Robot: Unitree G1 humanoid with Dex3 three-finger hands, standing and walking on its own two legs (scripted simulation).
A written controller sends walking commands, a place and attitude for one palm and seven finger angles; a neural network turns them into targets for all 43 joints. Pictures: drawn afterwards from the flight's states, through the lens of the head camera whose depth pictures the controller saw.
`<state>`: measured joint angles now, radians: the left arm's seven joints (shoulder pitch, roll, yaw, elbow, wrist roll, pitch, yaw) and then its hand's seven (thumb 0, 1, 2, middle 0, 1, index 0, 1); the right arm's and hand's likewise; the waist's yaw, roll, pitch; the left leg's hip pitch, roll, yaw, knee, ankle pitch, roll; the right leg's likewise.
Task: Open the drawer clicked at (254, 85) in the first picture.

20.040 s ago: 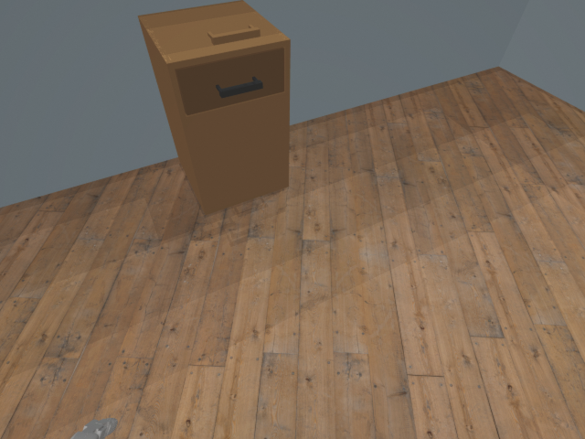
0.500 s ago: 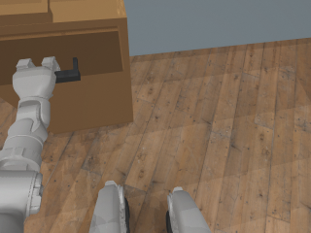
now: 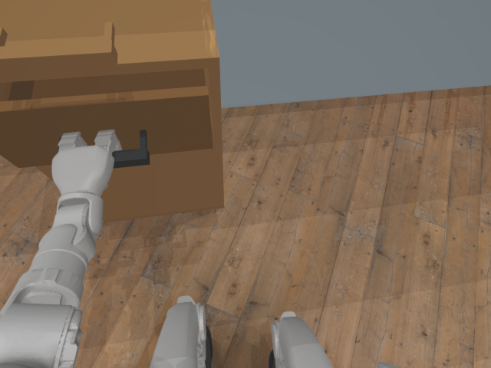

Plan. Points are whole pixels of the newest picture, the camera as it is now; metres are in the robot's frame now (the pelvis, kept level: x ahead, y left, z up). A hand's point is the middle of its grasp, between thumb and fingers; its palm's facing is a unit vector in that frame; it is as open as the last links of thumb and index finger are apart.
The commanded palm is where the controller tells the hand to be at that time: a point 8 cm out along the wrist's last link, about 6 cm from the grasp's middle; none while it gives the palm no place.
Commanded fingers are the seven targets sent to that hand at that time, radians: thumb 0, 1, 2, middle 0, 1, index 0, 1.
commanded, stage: pull the drawer open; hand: left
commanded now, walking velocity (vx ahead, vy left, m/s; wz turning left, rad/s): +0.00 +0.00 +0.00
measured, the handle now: (103, 150) +0.48 +0.26 -0.03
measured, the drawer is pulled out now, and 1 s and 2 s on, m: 0.05 0.12 0.19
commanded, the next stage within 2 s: none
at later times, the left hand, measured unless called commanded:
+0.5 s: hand (98, 200) +0.39 +0.26 -0.06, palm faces -0.03 -0.06 -1.00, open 5.3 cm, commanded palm +0.36 +0.25 +0.00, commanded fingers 0.00 0.90 0.90 -0.40 -1.35 -0.40 -1.35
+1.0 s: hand (97, 218) +0.36 +0.25 -0.06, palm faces -0.03 -0.06 -1.00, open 5.4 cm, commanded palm +0.33 +0.24 +0.00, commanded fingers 0.00 0.90 0.90 -0.40 -1.35 -0.40 -1.35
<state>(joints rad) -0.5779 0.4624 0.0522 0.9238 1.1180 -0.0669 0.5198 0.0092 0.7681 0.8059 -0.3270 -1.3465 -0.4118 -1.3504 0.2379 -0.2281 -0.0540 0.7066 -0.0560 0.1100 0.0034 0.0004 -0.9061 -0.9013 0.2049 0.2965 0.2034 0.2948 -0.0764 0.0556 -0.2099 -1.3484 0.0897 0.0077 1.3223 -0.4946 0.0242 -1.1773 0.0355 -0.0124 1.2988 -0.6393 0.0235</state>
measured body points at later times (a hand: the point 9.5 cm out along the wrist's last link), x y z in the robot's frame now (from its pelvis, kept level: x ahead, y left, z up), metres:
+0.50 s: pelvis +0.00 +0.00 +0.01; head +0.13 +0.01 +0.44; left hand +0.39 +0.26 +0.00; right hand +0.07 -0.26 -0.13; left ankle +0.05 +0.11 -0.61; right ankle -0.02 -0.14 -0.61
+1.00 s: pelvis +0.00 +0.00 +0.01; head +0.12 +0.01 +0.44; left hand +0.35 +0.25 +0.00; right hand +0.10 -0.26 -0.12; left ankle +0.05 +0.11 -0.61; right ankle -0.02 -0.14 -0.61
